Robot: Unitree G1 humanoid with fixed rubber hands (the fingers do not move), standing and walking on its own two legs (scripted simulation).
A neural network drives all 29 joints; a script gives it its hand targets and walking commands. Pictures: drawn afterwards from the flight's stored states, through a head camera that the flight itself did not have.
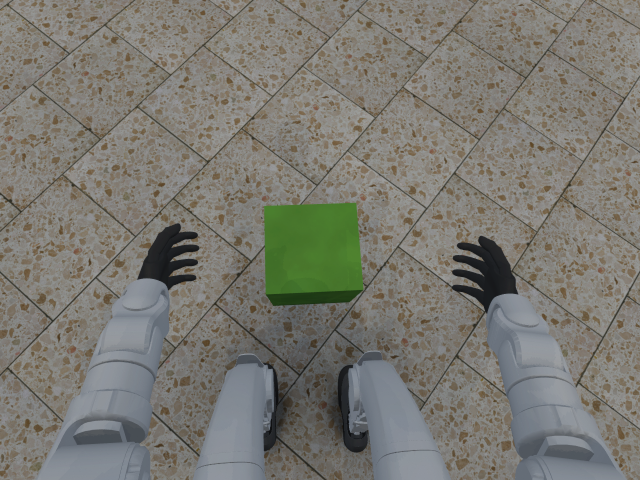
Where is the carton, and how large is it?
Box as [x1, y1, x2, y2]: [264, 203, 363, 305]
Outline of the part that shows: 355,203 264,206 265,284 266,295 273,305 349,301 363,289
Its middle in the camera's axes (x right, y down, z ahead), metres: -0.02 +0.05 +0.98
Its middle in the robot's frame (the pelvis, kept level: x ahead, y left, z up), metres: +0.46 -0.01 -0.55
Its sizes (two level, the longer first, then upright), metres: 0.210 0.200 0.250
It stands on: the floor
